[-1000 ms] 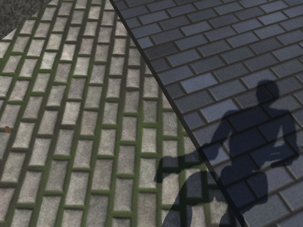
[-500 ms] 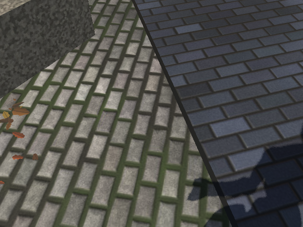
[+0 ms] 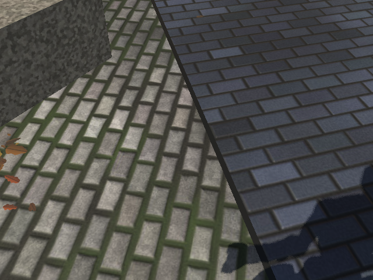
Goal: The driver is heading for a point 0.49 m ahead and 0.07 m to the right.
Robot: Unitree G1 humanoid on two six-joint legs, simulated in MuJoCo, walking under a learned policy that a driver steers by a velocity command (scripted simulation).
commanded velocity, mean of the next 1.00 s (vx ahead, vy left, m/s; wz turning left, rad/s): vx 0.35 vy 0.00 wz -0.18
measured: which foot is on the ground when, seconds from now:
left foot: down 0.00-0.68, up 0.70-1.00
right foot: down 0.00-0.28, up 0.30-0.68, down 0.70-1.00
